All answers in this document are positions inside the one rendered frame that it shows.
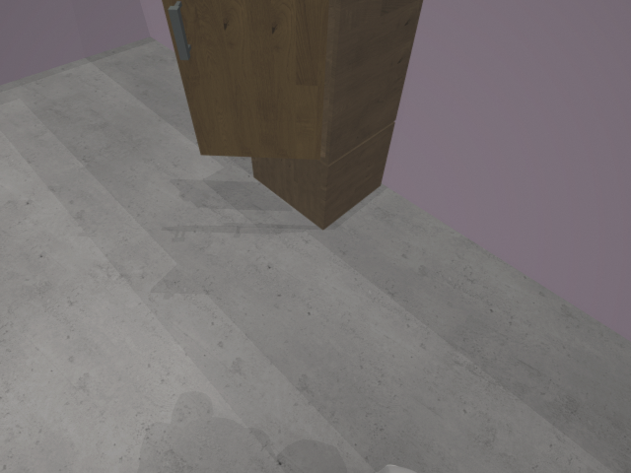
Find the cupboard door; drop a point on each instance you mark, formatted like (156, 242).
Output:
(254, 82)

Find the handle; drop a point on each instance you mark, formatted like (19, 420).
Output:
(179, 32)

